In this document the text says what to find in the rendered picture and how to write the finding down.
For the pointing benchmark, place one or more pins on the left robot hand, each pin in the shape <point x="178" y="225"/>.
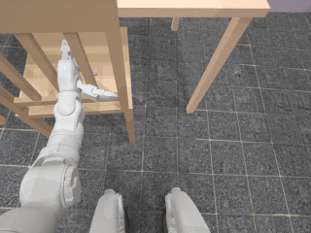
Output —
<point x="68" y="75"/>

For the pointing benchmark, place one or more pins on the right robot thigh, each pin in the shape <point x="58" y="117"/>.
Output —
<point x="188" y="218"/>

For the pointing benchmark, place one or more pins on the left robot shin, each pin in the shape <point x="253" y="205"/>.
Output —
<point x="121" y="221"/>

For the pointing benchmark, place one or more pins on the chair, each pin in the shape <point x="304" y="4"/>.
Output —
<point x="92" y="31"/>

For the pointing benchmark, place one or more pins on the table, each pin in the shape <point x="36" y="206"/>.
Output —
<point x="241" y="11"/>

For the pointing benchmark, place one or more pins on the left robot upper arm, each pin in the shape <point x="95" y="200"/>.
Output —
<point x="46" y="194"/>

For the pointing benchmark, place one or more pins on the left robot forearm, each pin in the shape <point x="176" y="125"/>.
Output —
<point x="67" y="134"/>

